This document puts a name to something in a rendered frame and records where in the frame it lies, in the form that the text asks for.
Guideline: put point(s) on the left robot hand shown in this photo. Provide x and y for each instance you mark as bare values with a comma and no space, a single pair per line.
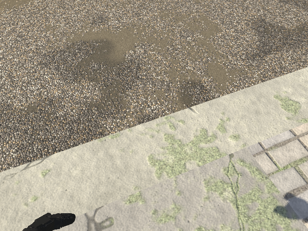
50,222

